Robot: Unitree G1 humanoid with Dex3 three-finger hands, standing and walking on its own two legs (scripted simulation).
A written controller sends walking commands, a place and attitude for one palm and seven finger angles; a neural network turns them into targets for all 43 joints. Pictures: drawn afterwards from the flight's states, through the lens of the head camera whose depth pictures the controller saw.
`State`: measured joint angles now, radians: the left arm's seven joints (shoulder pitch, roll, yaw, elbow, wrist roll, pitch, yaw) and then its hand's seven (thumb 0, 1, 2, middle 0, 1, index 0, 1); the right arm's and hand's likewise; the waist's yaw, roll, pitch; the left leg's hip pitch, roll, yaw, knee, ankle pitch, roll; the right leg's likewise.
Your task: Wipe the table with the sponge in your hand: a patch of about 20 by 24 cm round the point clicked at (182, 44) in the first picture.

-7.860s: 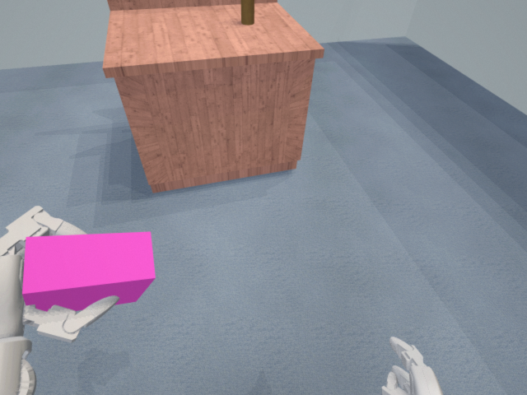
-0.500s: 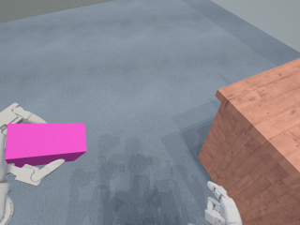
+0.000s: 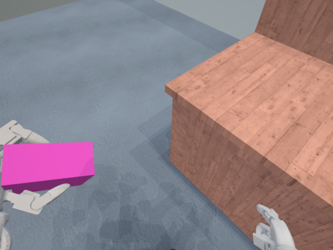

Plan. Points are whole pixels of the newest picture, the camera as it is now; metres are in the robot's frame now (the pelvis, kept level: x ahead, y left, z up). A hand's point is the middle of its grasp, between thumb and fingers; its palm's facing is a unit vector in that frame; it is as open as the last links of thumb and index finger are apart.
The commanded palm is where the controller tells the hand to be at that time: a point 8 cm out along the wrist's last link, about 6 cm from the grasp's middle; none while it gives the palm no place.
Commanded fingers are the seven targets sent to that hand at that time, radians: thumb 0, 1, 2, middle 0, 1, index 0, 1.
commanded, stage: turn to face it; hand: left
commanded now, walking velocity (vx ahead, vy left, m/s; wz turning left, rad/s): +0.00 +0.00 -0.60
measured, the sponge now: (62, 167) +0.23 +0.20 +0.15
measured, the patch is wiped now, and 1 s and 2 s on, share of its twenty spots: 0.00 0.00 0.00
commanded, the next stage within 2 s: take the last steps up to it in 1.86 s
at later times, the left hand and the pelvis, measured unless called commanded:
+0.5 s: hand (128, 175) +0.21 +0.08 +0.18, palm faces +0.03 -0.83 -0.55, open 9.9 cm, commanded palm +0.17 +0.16 +0.18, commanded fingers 0.00 0.10 1.30 -1.20 -1.60 -1.20 -1.60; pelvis -0.07 -0.06 +0.00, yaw -18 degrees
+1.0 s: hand (191, 214) +0.16 -0.02 +0.16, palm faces -0.10 -0.87 -0.48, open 9.9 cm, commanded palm +0.13 +0.05 +0.18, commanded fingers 0.00 0.10 1.30 -1.20 -1.60 -1.20 -1.60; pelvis -0.16 -0.08 -0.02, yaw -35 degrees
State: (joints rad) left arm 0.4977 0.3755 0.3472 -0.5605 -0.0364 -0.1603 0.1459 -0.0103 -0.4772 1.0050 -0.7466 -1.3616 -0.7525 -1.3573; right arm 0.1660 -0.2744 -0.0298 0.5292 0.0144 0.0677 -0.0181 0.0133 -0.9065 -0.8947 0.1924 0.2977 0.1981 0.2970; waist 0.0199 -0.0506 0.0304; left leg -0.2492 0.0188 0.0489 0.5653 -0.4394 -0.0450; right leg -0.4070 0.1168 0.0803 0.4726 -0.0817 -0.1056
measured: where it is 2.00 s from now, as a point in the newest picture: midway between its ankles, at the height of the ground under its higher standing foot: outside the picture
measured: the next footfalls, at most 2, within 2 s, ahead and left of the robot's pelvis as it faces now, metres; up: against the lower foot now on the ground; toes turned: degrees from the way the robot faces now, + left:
left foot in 0.02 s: +0.01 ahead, +0.16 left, +0.00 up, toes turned +3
right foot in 0.24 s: +0.03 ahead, -0.13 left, +0.00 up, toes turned -14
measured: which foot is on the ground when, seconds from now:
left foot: up 0.00-0.00, down 0.02-0.24, up 0.26-0.68, down 0.70-0.94, up 0.96-1.00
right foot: down 0.00-0.02, up 0.04-0.22, down 0.24-0.72, up 0.74-0.90, down 0.92-1.00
